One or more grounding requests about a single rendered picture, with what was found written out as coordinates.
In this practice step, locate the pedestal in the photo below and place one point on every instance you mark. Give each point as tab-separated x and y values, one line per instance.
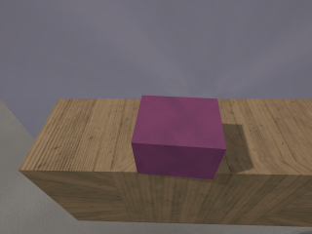
83	159

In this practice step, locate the carton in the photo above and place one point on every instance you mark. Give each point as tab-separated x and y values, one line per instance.
178	136

